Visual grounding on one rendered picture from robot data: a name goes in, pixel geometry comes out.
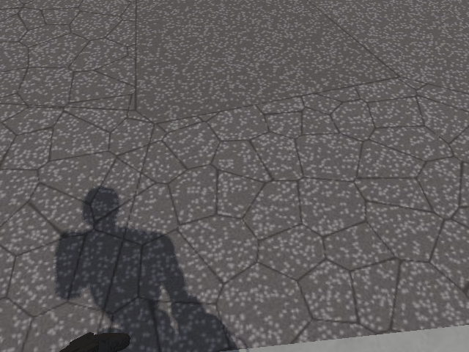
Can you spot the robot left hand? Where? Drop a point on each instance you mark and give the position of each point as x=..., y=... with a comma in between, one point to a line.
x=105, y=342

